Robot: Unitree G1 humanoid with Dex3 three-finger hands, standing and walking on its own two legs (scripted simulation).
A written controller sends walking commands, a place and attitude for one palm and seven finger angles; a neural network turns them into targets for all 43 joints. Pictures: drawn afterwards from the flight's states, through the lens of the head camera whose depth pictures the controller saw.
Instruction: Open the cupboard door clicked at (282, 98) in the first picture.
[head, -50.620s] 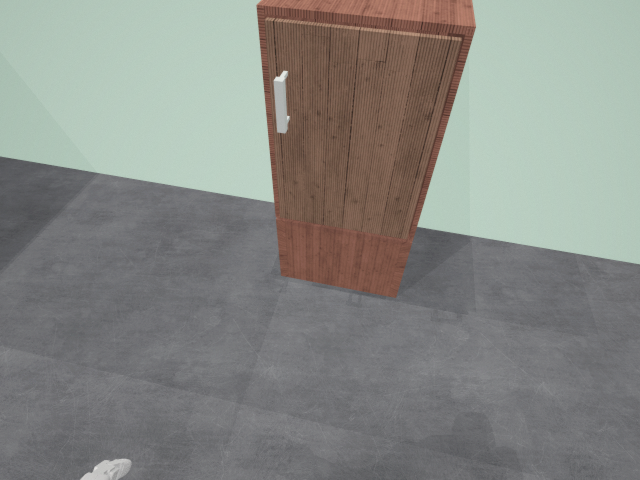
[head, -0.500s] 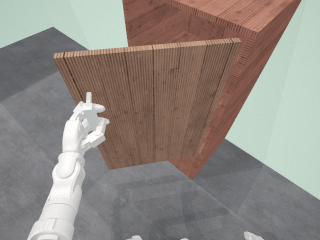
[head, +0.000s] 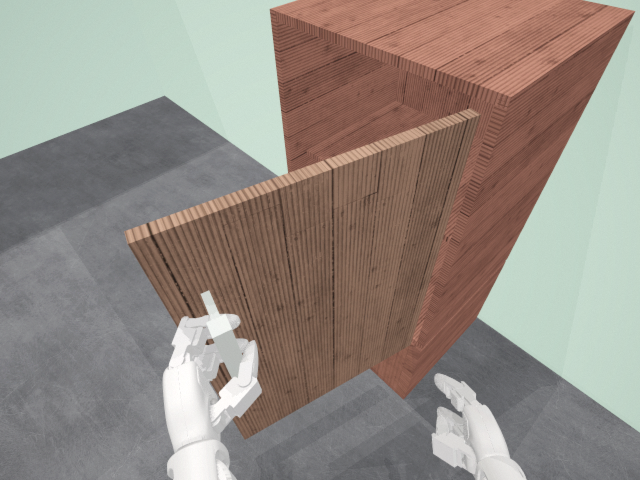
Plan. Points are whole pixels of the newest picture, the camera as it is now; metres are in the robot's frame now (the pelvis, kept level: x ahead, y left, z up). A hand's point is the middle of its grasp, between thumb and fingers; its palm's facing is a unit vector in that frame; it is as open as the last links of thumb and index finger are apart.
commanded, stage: pull the door open along its arc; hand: left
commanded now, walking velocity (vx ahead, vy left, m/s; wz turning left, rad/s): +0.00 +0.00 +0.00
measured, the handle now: (225, 340) +0.27 +0.13 +0.06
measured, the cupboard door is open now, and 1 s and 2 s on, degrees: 76 84 83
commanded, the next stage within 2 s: open thumb and fingers to let go in 0.22 s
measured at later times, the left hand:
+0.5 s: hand (284, 412) +0.19 +0.05 +0.06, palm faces +0.39 -0.92 +0.01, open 6.2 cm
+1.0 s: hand (278, 417) +0.19 +0.06 +0.06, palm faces +0.42 -0.91 +0.02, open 14.3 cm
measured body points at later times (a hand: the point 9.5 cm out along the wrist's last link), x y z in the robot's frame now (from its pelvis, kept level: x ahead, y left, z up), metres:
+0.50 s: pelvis -0.02 -0.05 -0.01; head +0.00 -0.08 +0.44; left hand +0.17 +0.10 +0.06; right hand +0.18 -0.27 -0.09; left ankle +0.00 +0.11 -0.68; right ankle -0.03 -0.05 -0.68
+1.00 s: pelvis -0.02 -0.06 -0.01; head +0.00 -0.10 +0.44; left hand +0.16 +0.10 +0.07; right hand +0.17 -0.28 -0.09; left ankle +0.00 +0.10 -0.68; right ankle -0.03 -0.05 -0.68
